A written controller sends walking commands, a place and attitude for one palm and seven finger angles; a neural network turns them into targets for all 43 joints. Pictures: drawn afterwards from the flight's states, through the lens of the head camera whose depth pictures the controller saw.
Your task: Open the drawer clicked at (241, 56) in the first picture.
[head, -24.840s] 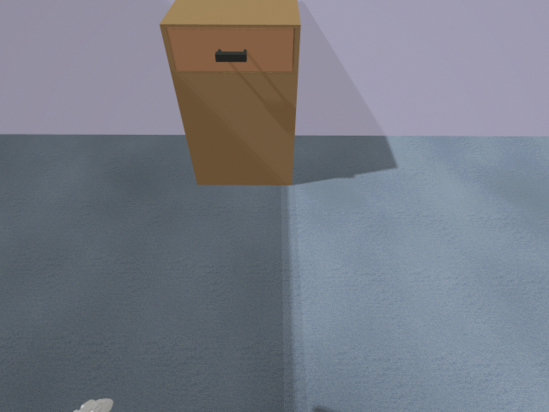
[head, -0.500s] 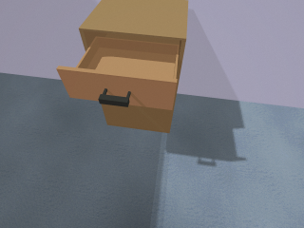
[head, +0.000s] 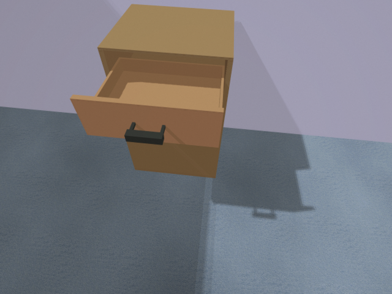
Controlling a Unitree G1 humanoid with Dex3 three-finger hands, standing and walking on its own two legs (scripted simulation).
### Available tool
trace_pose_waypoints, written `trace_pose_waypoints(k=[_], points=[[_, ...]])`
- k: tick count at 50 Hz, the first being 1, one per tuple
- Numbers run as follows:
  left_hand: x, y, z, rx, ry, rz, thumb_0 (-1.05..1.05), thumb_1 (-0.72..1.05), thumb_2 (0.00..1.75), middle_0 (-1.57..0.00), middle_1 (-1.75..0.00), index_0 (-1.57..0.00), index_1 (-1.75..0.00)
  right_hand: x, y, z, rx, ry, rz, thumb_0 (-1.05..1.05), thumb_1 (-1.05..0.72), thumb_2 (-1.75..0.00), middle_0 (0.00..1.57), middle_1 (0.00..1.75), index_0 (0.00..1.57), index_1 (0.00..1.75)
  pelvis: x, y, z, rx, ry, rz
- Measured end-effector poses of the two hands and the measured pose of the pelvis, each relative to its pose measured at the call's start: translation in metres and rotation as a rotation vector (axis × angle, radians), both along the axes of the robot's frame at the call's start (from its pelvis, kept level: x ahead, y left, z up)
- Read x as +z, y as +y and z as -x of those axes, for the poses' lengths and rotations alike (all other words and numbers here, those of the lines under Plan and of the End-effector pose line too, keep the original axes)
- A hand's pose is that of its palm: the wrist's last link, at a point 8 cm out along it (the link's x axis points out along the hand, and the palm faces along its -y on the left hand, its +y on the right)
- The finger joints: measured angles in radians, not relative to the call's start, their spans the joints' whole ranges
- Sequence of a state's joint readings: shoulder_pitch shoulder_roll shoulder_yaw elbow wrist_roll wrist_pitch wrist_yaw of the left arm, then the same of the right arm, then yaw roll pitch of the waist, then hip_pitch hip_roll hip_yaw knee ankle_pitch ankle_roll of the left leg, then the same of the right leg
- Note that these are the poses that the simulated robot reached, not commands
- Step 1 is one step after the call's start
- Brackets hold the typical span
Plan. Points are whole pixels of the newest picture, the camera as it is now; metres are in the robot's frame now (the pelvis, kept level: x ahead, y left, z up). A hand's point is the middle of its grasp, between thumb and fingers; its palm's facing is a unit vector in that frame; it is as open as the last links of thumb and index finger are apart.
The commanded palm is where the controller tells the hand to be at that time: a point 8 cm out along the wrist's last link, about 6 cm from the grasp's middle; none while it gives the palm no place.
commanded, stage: let the arm hang, fingers relaxed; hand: left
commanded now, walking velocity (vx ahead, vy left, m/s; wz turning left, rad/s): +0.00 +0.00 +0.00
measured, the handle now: (146, 131) +0.57 +0.19 -0.06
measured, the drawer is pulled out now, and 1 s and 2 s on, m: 0.29 0.29 0.29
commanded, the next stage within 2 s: look to check the result in 0.04 s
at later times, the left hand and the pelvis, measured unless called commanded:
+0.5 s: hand out of the picture -0.01 +0.15 -0.18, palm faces +0.04 -0.99 -0.16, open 7.4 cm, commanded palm none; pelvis +0.01 +0.00 +0.00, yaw +0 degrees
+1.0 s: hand out of the picture +0.03 +0.18 -0.18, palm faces +0.04 -0.98 -0.22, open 7.4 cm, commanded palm none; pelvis +0.01 +0.00 -0.01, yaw +0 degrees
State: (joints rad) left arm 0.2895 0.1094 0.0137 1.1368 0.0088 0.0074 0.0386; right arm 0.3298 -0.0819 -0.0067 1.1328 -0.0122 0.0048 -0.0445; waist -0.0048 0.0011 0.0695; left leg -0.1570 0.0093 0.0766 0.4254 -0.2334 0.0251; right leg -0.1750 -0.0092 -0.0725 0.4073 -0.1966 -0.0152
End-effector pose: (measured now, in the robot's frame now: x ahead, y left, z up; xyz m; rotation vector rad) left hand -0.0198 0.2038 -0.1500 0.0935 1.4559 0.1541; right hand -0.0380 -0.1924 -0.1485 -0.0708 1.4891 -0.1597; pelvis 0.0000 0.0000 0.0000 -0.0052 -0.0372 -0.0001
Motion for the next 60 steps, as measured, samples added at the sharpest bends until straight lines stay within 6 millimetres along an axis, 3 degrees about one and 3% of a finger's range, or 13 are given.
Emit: trace_pose_waypoints(k=[12, 39, 47, 53, 60], points=[[0.000, -0.002, 0.003, 0.001, 0.024, 0.004, 0.00, 0.91, 0.90, -0.20, -0.30, -0.20, -0.30, 0.001, -0.001, -0.001, -0.008, 0.012, 0.007, 0.00, -0.91, -0.89, 0.20, 0.30, 0.20, 0.30, 0.000, 0.000, -0.005, -0.004, 0.002, 0.000], [0.001, -0.005, -0.017, -0.020, -0.001, -0.005, 0.00, 0.91, 0.90, -0.20, -0.30, -0.20, -0.30, 0.000, -0.007, -0.020, 0.004, -0.007, 0.001, 0.00, -0.91, -0.89, 0.20, 0.30, 0.20, 0.30, 0.000, -0.005, -0.015, -0.002, 0.006, -0.002], [0.000, 0.017, -0.037, -0.037, -0.132, -0.060, 0.00, 0.91, 0.90, -0.20, -0.30, -0.20, -0.30, -0.004, -0.031, -0.050, 0.015, -0.159, 0.063, 0.00, -0.91, -0.89, 0.20, 0.30, 0.20, 0.30, -0.009, -0.002, -0.016, 0.006, 0.002, -0.001], [0.003, 0.027, -0.051, -0.054, -0.218, -0.068, 0.00, 0.91, 0.90, -0.20, -0.30, -0.20, -0.30, 0.002, -0.035, -0.072, 0.037, -0.264, 0.086, 0.00, -0.91, -0.89, 0.20, 0.30, 0.20, 0.30, -0.009, 0.004, -0.005, -0.007, -0.023, 0.000], [0.006, 0.034, -0.039, -0.063, -0.235, -0.063, 0.00, 0.91, 0.90, -0.20, -0.30, -0.20, -0.30, 0.007, -0.026, -0.067, 0.056, -0.296, 0.077, 0.00, -0.92, -0.89, 0.20, 0.30, 0.20, 0.30, -0.006, 0.012, 0.011, -0.013, -0.034, 0.000]])
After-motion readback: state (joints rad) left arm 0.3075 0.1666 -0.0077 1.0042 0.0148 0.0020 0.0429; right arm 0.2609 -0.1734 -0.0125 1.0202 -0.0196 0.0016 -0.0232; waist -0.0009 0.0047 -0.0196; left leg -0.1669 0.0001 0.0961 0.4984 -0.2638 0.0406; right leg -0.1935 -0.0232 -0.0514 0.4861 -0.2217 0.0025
